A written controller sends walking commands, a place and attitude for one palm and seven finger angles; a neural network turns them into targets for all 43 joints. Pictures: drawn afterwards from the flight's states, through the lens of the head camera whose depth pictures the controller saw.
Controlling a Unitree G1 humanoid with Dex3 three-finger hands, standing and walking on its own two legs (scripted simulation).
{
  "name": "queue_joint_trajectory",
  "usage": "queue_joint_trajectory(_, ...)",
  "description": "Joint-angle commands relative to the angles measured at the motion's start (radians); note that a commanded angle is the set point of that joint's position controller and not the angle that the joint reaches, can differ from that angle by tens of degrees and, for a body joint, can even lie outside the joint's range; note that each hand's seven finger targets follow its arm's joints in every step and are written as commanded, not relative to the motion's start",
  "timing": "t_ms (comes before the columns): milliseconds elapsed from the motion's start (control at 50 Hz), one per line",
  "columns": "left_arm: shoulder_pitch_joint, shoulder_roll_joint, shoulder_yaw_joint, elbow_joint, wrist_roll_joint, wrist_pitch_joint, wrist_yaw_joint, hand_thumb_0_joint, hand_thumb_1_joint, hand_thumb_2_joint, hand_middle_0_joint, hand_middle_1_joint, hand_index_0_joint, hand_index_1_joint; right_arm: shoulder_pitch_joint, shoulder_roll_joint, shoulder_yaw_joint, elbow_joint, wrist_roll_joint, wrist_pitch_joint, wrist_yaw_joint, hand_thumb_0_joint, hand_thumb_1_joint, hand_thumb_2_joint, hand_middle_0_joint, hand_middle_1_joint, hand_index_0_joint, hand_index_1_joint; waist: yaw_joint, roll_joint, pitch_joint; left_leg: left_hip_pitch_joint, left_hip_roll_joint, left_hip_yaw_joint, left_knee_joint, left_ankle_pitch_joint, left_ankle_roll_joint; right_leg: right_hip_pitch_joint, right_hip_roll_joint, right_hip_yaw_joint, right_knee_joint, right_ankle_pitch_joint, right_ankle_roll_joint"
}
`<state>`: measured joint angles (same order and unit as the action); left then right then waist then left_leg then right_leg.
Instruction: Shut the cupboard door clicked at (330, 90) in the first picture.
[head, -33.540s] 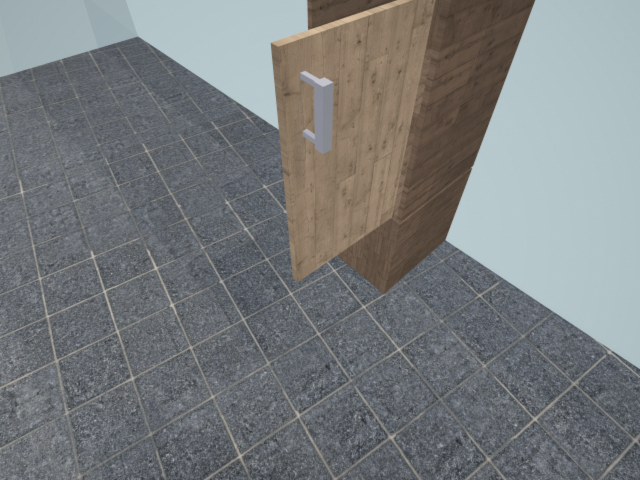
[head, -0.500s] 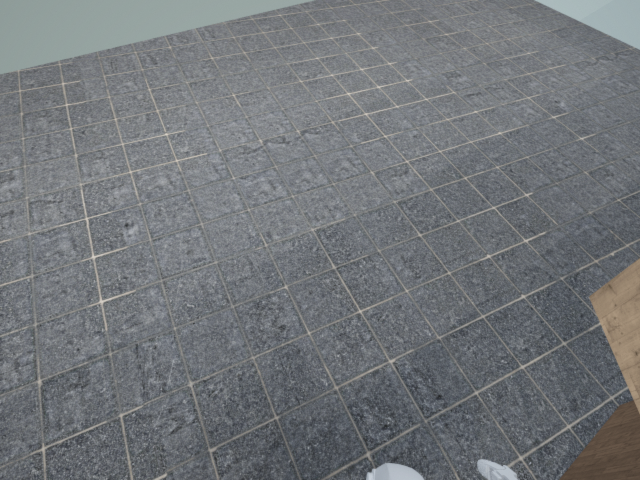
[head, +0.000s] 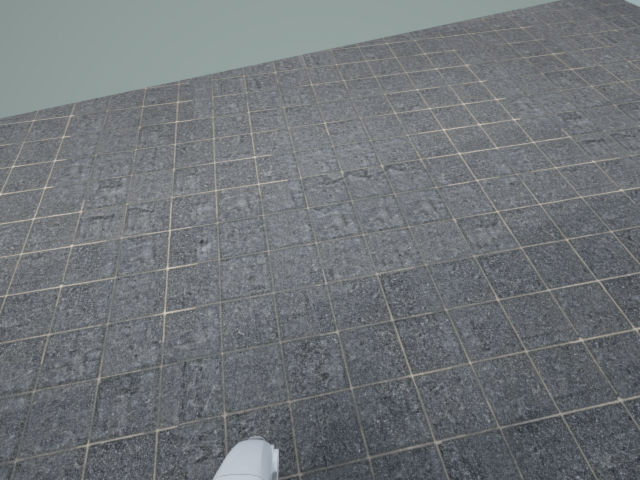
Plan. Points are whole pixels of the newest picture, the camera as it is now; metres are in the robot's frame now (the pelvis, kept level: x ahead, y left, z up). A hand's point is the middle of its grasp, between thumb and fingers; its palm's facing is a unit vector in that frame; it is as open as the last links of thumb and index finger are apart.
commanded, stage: walk to a spot facing it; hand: left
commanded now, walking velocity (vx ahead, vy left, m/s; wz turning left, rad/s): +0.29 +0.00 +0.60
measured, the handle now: out of the picture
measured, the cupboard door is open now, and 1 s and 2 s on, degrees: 52 52 52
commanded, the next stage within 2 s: turn to face it in 0.42 s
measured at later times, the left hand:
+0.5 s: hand (156, 416) +0.24 +0.27 -0.17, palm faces +0.31 -0.93 -0.20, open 7.4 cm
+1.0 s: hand (190, 370) +0.31 +0.23 -0.17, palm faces +0.25 -0.94 -0.23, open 7.2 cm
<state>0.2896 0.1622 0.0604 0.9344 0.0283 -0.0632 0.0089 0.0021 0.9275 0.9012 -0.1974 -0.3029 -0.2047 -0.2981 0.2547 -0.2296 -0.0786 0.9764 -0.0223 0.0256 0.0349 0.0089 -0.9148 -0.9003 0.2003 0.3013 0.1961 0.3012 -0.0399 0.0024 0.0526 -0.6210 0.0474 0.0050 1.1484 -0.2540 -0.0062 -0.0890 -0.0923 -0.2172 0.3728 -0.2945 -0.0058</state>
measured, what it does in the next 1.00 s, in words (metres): walks ahead: left foot, then right foot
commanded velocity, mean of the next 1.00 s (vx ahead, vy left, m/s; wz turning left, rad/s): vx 0.12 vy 0.00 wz -0.01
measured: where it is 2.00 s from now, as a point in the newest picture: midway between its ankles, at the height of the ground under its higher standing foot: (308, 411)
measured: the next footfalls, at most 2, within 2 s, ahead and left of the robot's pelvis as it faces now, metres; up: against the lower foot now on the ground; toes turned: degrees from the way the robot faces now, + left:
left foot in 0.22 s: +0.22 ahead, +0.14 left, +0.00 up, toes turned +14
right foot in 0.68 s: +0.40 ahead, -0.05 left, +0.00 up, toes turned +15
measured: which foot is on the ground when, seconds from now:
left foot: up 0.00-0.20, down 0.22-0.70, up 0.72-1.00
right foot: down 0.00-0.22, up 0.24-0.66, down 0.68-1.00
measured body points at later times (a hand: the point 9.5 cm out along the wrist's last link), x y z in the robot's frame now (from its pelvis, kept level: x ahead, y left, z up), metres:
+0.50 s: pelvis +0.18 +0.05 -0.01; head +0.22 +0.08 +0.44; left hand +0.22 +0.32 -0.15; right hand +0.33 -0.17 -0.14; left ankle +0.18 +0.13 -0.75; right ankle +0.29 -0.12 -0.68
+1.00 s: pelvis +0.33 +0.04 +0.00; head +0.38 +0.05 +0.44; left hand +0.30 +0.28 -0.15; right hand +0.45 -0.18 -0.15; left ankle +0.31 +0.18 -0.70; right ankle +0.36 -0.06 -0.75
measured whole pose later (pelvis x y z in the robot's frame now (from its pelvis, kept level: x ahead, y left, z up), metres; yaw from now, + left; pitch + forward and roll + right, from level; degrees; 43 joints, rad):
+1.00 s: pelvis +0.33 +0.04 +0.00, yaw +11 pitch +2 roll +0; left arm 0.27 0.18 0.07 0.98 0.02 0.01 0.01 0.00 0.93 0.90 -0.20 -0.30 -0.21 -0.30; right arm 0.16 -0.18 -0.04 0.96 -0.01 0.03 -0.02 0.01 -0.91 -0.90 0.20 0.30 0.20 0.30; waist 0.02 -0.01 0.08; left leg -0.45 0.02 -0.01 0.89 -0.41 -0.06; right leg -0.23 0.05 0.07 0.39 -0.18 -0.03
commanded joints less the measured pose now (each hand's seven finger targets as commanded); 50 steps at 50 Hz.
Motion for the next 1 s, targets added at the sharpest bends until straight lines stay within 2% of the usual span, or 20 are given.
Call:
queue_joint_trajectory(0,0.108,0.147,0.033,-0.006,0.003,-0.025,0.011,0.0,0.9,0.9,-0.2,-0.3,-0.2,-0.3,-0.137,0.003,0.013,-0.111,-0.001,-0.025,0.017,0.0,-0.9,-0.9,0.2,0.3,0.2,0.3,0.052,-0.148,0.021,-0.105,0.016,0.055,-0.171,0.032,0.006,0.137,-0.231,0.019,-0.102,0.59,-0.052)
queue_joint_trajectory(80,0.13,0.184,0.037,0.009,0.004,-0.02,0.011,0.0,0.9,0.9,-0.2,-0.3,-0.2,-0.3,-0.222,-0.009,0.024,-0.148,-0.001,-0.038,0.025,0.0,-0.9,-0.9,0.2,0.3,0.2,0.3,0.065,-0.155,0.033,-0.027,-0.007,0.118,-0.392,-0.003,0.043,0.191,-0.266,-0.015,-0.046,0.707,-0.065)
queue_joint_trajectory(120,0.104,0.22,0.045,0.001,0.003,-0.019,0.009,0.0,0.9,0.9,-0.2,-0.3,-0.2,-0.3,-0.144,-0.032,0.017,-0.136,-0.002,-0.047,0.017,0.0,-0.9,-0.9,0.2,0.3,0.2,0.3,0.019,-0.151,-0.018,0.113,-0.063,0.163,-0.44,-0.044,0.077,0.189,-0.284,-0.04,0.074,0.904,-0.064)
queue_joint_trajectory(160,0.067,0.251,0.051,-0.014,-0.008,-0.013,0.003,0.0,0.9,0.9,-0.2,-0.3,-0.2,-0.3,0.063,-0.112,-0.007,-0.09,-0.008,-0.051,0.008,0.0,-0.9,-0.9,0.2,0.3,0.2,0.3,-0.096,-0.095,-0.137,0.476,-0.112,0.159,-0.568,0.044,0.103,0.032,-0.252,-0.102,0.398,0.817,-0.024)
queue_joint_trajectory(180,0.068,0.22,0.05,-0.037,-0.015,-0.008,-0.008,0.0,0.9,0.9,-0.2,-0.3,-0.2,-0.3,0.198,-0.214,-0.034,-0.067,-0.018,-0.054,-0.004,0.0,-0.9,-0.9,0.2,0.3,0.2,0.3,-0.155,0.08,-0.252,0.736,0.036,-0.083,-0.615,0.084,0.177,-0.197,-0.165,-0.098,0.694,0.429,0.013)
queue_joint_trajectory(200,0.04,0.157,0.032,-0.096,-0.024,-0.001,-0.022,0.0,0.9,0.9,-0.2,-0.3,-0.2,-0.3,0.257,-0.332,-0.062,-0.062,-0.016,-0.06,-0.019,0.0,-0.9,-0.9,0.2,0.3,0.2,0.3,-0.155,0.291,-0.312,0.887,0.326,-0.582,-0.732,0.259,0.322,-0.536,0.01,-0.002,1.005,-0.308,0.059)
queue_joint_trajectory(220,-0.046,0.187,0.031,-0.136,-0.019,0.011,-0.011,0.0,0.9,0.9,-0.2,-0.3,-0.2,-0.3,0.239,-0.34,-0.061,-0.052,0.004,-0.048,-0.03,0.0,-0.9,-0.9,0.2,0.3,0.2,0.3,-0.141,0.14,-0.301,0.858,0.375,-0.655,-0.803,0.228,0.354,-0.613,-0.006,0.17,1.086,-0.291,0.04)
queue_joint_trajectory(240,-0.095,0.183,0.032,-0.169,-0.019,0.008,-0.01,0.0,0.9,0.9,-0.2,-0.3,-0.2,-0.3,0.175,-0.314,-0.051,-0.085,0.005,-0.046,-0.035,0.0,-0.9,-0.9,0.2,0.3,0.2,0.3,-0.102,-0.004,-0.172,0.682,0.378,-0.596,-0.833,0.099,0.338,-0.608,-0.048,0.181,1.064,-0.227,0.038)
queue_joint_trajectory(280,-0.026,0.144,0.038,-0.103,0.002,0.021,-0.008,0.0,0.9,0.9,-0.2,-0.3,-0.2,-0.3,0.0,-0.213,-0.02,-0.134,-0.005,-0.067,-0.044,0.0,-0.9,-0.9,0.2,0.3,0.2,0.3,-0.018,0.084,-0.063,0.396,0.256,-0.422,-0.879,-0.114,0.246,-0.529,-0.082,0.226,0.959,-0.139,0.046)
queue_joint_trajectory(340,0.04,0.133,0.04,-0.075,0.012,0.048,-0.02,0.0,0.9,0.9,-0.2,-0.3,-0.2,-0.3,-0.058,-0.168,-0.003,-0.138,-0.006,-0.078,-0.045,0.0,-0.9,-0.9,0.2,0.3,0.2,0.3,0.042,0.118,-0.03,0.277,0.147,-0.294,-0.899,-0.029,0.208,-0.443,-0.056,0.214,0.816,-0.044,0.068)
queue_joint_trajectory(520,-0.146,0.12,0.024,-0.149,0.002,0.053,-0.021,0.0,0.9,0.9,-0.2,-0.3,-0.2,-0.3,0.028,-0.142,-0.01,-0.106,-0.001,-0.066,-0.043,0.0,-0.9,-0.9,0.2,0.3,0.2,0.3,0.008,0.099,-0.072,0.425,0.114,-0.279,-0.854,0.179,0.212,-0.428,0.02,0.182,0.414,0.065,0.098)
queue_joint_trajectory(580,-0.113,0.092,0.001,-0.119,0.0,0.042,-0.014,0.0,0.9,0.9,-0.2,-0.3,-0.2,-0.3,0.059,-0.106,0.002,-0.072,-0.002,-0.062,-0.056,0.0,-0.9,-0.9,0.2,0.3,0.2,0.3,0.016,0.132,-0.086,0.456,0.109,-0.221,-0.774,0.346,0.189,-0.29,0.063,0.149,0.27,0.076,0.072)
queue_joint_trajectory(620,-0.015,0.105,0.001,-0.07,-0.001,0.026,-0.009,0.0,0.9,0.9,-0.2,-0.3,-0.2,-0.3,0.061,-0.081,0.011,-0.05,0.004,-0.063,-0.061,0.0,-0.9,-0.9,0.2,0.3,0.2,0.3,0.062,0.086,-0.112,0.429,0.073,-0.153,-0.666,0.339,0.123,-0.091,0.072,0.162,0.083,0.205,0.051)
queue_joint_trajectory(640,0.041,0.149,0.008,-0.044,-0.001,0.013,-0.004,0.0,0.9,0.9,-0.2,-0.3,-0.2,-0.3,0.079,-0.053,0.016,-0.039,0.011,-0.067,-0.056,0.0,-0.9,-0.9,0.2,0.3,0.2,0.3,0.079,0.007,-0.123,0.363,0.031,-0.107,-0.596,0.224,0.076,0.023,0.019,0.248,0.044,0.324,0.031)
queue_joint_trajectory(680,0.105,0.238,0.019,-0.011,0.001,0.007,0.005,0.0,0.9,0.9,-0.2,-0.3,-0.2,-0.3,0.145,-0.007,0.027,-0.042,0.012,-0.064,-0.057,0.0,-0.9,-0.9,0.2,0.3,0.2,0.3,0.069,-0.226,-0.142,0.165,-0.099,0.016,-0.312,-0.358,0.005,0.15,-0.302,0.613,-0.028,0.626,-0.166)
queue_joint_trajectory(700,0.091,0.225,0.015,-0.014,-0.002,0.009,0.006,0.0,0.9,0.9,-0.2,-0.3,-0.2,-0.3,0.118,-0.014,0.028,-0.04,0.011,-0.055,-0.061,0.0,-0.9,-0.9,0.2,0.3,0.2,0.3,0.075,-0.172,-0.097,0.168,-0.07,-0.009,-0.227,-0.414,0.003,0.071,-0.314,0.645,-0.069,0.607,-0.224)
queue_joint_trajectory(720,0.045,0.201,0.018,-0.009,-0.002,0.007,0.01,0.0,0.9,0.9,-0.2,-0.3,-0.2,-0.3,0.1,-0.019,0.029,-0.035,0.006,-0.047,-0.064,0.0,-0.9,-0.9,0.2,0.3,0.2,0.3,0.052,-0.304,-0.078,0.128,-0.04,-0.032,-0.175,-0.37,-0.004,0.05,-0.272,0.673,-0.082,0.659,-0.233)
queue_joint_trajectory(780,0.002,0.171,0.023,-0.007,-0.012,0.025,0.016,0.0,0.9,0.9,-0.2,-0.3,-0.2,-0.3,0.032,-0.023,0.028,-0.028,0.015,-0.033,-0.063,0.0,-0.9,-0.9,0.2,0.3,0.2,0.3,0.046,-0.154,-0.088,0.122,-0.026,-0.011,-0.133,-0.243,-0.035,0.062,-0.176,0.486,-0.022,0.899,-0.201)
queue_joint_trajectory(820,0.008,0.18,0.03,-0.006,-0.012,0.031,0.018,0.0,0.9,0.9,-0.2,-0.3,-0.2,-0.3,0.013,-0.003,0.027,-0.034,0.015,-0.02,-0.061,0.0,-0.9,-0.9,0.2,0.3,0.2,0.3,0.041,-0.09,-0.124,0.14,-0.031,0.002,-0.144,-0.196,-0.048,0.052,-0.152,0.448,-0.017,0.863,-0.185)
queue_joint_trajectory(980,-0.005,0.205,0.056,-0.022,-0.002,0.064,0.014,0.0,0.9,0.9,-0.2,-0.3,-0.2,-0.3,-0.07,-0.023,0.014,-0.095,0.017,-0.012,-0.065,0.0,-0.9,-0.9,0.2,0.3,0.2,0.3,0.054,-0.153,-0.114,0.187,-0.034,-0.011,-0.364,-0.166,-0.054,-0.014,-0.119,0.544,-0.025,0.522,-0.185)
